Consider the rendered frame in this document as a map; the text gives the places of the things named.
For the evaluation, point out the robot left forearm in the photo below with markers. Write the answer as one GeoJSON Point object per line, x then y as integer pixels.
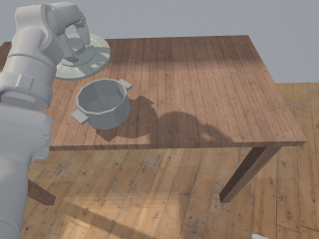
{"type": "Point", "coordinates": [27, 77]}

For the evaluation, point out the left robot upper arm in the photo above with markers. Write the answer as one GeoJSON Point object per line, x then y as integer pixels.
{"type": "Point", "coordinates": [25, 136]}

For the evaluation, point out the lid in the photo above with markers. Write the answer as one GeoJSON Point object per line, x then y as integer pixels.
{"type": "Point", "coordinates": [95, 57]}

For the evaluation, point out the pot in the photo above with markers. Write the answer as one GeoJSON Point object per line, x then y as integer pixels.
{"type": "Point", "coordinates": [103, 103]}

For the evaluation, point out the table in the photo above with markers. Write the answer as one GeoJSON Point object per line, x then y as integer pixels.
{"type": "Point", "coordinates": [188, 92]}

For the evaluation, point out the knob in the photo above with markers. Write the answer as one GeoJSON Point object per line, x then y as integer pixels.
{"type": "Point", "coordinates": [78, 45]}

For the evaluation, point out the robot left hand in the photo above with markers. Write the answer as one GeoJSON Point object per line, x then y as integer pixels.
{"type": "Point", "coordinates": [72, 16]}

